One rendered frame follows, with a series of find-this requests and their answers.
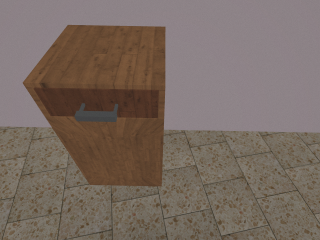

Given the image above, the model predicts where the drawer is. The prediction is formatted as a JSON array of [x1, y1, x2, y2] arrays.
[[33, 87, 159, 118]]

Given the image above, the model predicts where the cabinet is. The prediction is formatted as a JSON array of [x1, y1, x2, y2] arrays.
[[23, 25, 166, 187]]

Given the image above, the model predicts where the handle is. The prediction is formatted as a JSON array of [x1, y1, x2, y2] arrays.
[[74, 103, 118, 122]]

